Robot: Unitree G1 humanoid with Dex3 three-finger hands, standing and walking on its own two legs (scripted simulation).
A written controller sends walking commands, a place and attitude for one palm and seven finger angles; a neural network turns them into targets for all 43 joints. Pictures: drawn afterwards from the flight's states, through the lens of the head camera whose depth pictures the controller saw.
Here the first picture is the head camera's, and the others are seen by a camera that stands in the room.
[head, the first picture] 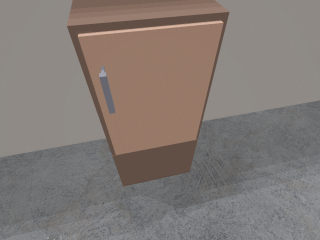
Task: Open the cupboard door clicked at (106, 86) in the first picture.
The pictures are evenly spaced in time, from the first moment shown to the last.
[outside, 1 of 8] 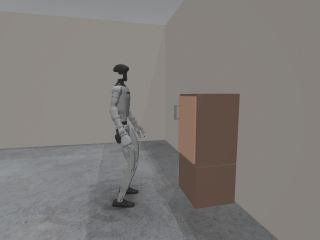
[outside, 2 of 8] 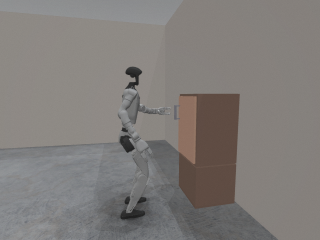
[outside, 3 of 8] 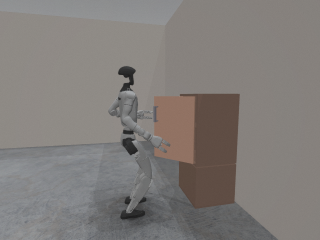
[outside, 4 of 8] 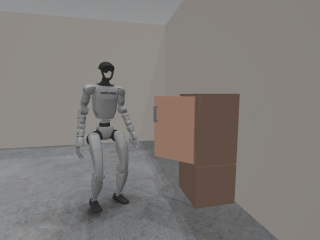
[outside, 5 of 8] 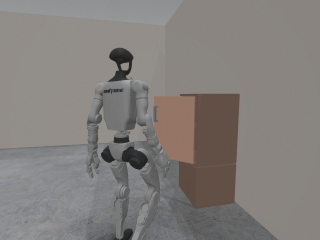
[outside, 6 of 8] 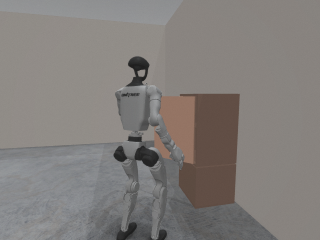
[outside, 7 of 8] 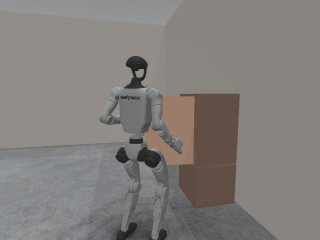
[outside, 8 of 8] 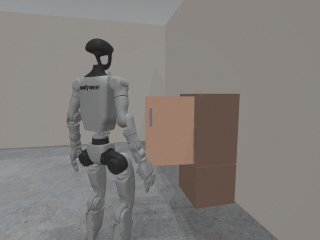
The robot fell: no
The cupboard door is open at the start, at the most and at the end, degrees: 0 84 84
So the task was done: yes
